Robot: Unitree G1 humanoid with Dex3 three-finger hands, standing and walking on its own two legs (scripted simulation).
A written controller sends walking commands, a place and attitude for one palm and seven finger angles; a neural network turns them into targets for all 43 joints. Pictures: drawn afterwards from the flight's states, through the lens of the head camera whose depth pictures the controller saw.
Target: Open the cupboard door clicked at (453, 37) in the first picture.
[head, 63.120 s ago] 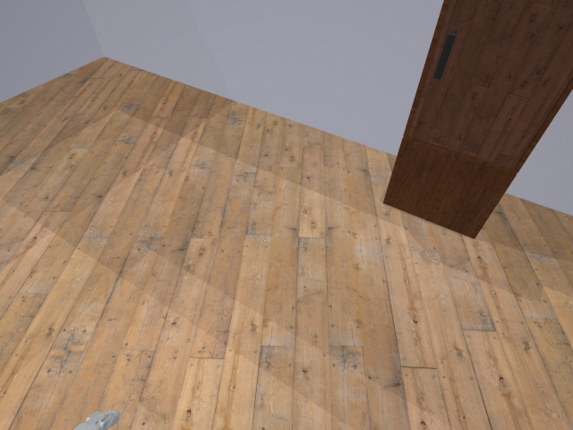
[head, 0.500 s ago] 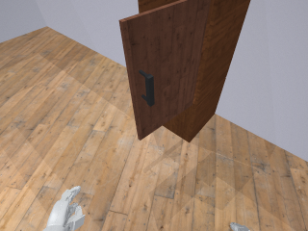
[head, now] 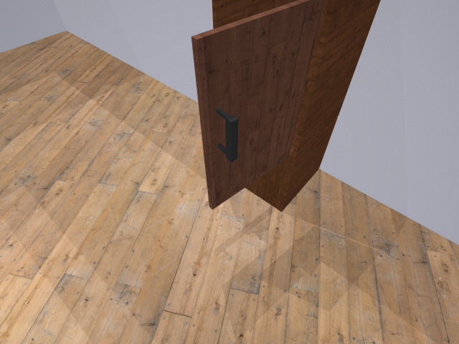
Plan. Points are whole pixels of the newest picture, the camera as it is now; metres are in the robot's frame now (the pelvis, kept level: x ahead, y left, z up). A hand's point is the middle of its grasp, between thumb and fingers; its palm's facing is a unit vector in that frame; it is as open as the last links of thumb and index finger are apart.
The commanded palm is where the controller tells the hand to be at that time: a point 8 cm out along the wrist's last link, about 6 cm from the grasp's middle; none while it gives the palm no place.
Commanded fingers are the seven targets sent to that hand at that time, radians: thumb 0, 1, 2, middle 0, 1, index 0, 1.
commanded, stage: let the arm hang, fingers relaxed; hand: left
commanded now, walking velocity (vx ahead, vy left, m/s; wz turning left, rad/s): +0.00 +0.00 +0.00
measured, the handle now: (226, 135) +0.60 +0.05 -0.01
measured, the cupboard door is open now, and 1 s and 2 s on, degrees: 81 81 81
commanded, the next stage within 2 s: look to check the result in 0.42 s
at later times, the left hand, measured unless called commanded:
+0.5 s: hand out of the picture -0.01 +0.18 -0.18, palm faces +0.02 -0.98 -0.18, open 7.4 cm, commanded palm none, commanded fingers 0.00 0.90 0.90 -0.20 -0.30 -0.20 -0.30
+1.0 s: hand out of the picture +0.02 +0.20 -0.17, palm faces +0.00 -0.97 -0.23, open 7.4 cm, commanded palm none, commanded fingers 0.00 0.90 0.90 -0.20 -0.30 -0.20 -0.30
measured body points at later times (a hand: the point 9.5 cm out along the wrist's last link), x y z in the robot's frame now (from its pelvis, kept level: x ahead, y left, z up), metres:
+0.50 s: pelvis +0.00 +0.01 +0.00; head +0.01 +0.01 +0.45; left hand -0.01 +0.23 -0.16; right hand -0.02 -0.20 -0.16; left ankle +0.01 +0.09 -0.74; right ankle -0.01 -0.12 -0.74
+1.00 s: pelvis +0.00 +0.01 +0.00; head +0.02 +0.00 +0.45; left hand +0.02 +0.25 -0.15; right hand +0.01 -0.23 -0.16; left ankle +0.01 +0.09 -0.74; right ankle -0.01 -0.12 -0.74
